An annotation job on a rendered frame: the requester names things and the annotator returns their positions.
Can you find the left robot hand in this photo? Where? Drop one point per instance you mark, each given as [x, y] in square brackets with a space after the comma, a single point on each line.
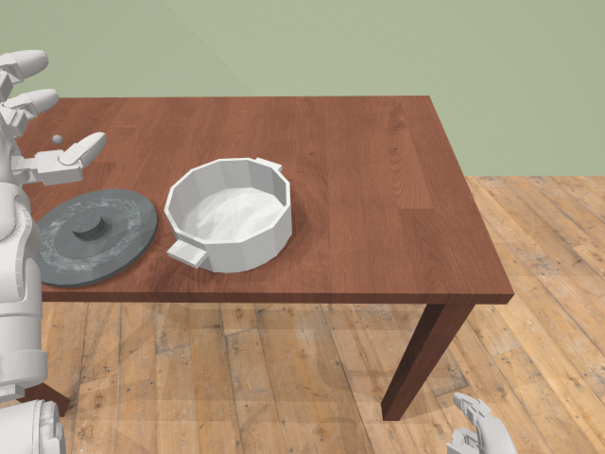
[50, 167]

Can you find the robot left upper arm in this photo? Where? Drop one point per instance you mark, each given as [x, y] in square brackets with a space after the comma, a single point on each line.
[31, 428]

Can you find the pot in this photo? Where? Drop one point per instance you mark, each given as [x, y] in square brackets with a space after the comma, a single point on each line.
[229, 215]

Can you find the knob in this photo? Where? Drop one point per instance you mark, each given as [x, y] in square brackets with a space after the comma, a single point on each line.
[87, 224]

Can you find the left robot forearm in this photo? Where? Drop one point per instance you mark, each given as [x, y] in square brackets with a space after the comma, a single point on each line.
[23, 363]

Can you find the table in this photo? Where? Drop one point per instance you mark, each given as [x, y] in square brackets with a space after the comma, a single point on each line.
[381, 212]

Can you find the lid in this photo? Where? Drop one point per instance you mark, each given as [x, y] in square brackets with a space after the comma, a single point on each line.
[66, 261]

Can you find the right robot hand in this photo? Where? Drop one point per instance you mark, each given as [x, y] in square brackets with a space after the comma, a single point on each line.
[492, 436]

